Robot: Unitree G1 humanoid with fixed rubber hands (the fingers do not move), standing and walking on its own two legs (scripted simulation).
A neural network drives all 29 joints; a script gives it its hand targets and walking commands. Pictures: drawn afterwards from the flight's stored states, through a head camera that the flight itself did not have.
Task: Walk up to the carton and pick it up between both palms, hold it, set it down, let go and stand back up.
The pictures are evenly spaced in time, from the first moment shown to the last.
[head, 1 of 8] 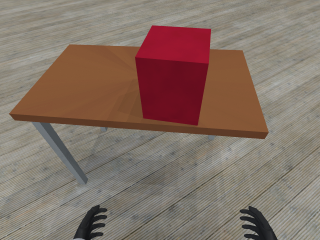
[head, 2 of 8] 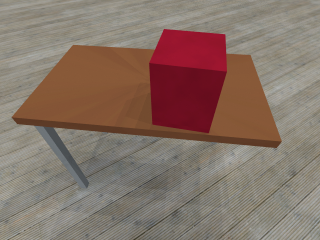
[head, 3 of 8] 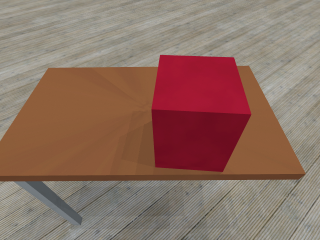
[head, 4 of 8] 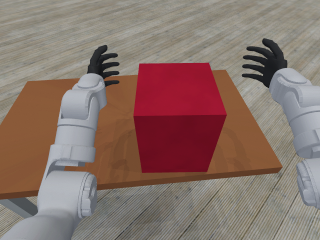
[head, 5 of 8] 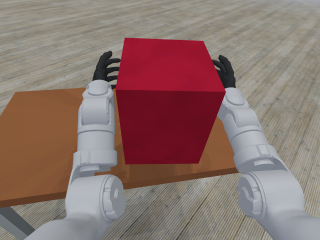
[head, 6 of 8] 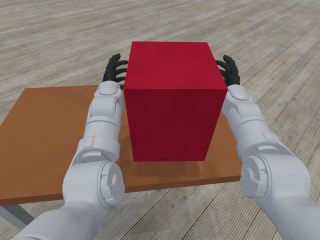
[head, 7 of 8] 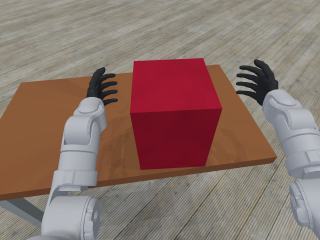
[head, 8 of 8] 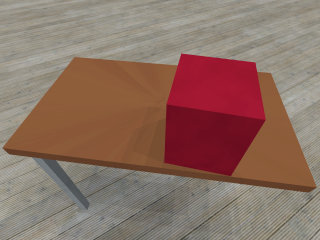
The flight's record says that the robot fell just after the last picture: no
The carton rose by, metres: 0.26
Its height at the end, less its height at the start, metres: +0.00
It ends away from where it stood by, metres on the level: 0.01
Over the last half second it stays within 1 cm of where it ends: yes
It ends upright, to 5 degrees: yes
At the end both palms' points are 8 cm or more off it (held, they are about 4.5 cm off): yes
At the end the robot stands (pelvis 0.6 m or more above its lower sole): yes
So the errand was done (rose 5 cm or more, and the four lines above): yes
